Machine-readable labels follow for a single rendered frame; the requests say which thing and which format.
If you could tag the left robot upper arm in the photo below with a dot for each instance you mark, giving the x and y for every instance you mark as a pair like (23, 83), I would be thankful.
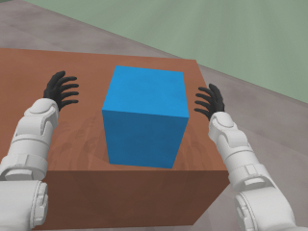
(23, 204)

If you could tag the robot right forearm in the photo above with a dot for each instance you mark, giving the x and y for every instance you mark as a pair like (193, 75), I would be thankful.
(245, 171)

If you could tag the robot right hand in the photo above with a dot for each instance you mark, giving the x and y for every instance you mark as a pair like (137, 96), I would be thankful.
(215, 99)

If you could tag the pedestal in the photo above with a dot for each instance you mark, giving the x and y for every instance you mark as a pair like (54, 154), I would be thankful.
(84, 190)

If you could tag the robot left forearm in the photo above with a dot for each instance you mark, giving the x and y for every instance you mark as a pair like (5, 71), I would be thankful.
(26, 159)

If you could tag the robot left hand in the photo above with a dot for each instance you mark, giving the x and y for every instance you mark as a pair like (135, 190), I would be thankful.
(55, 88)

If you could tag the carton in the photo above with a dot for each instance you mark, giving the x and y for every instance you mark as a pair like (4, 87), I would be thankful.
(145, 115)

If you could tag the right robot upper arm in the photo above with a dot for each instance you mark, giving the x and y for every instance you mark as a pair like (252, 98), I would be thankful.
(264, 209)

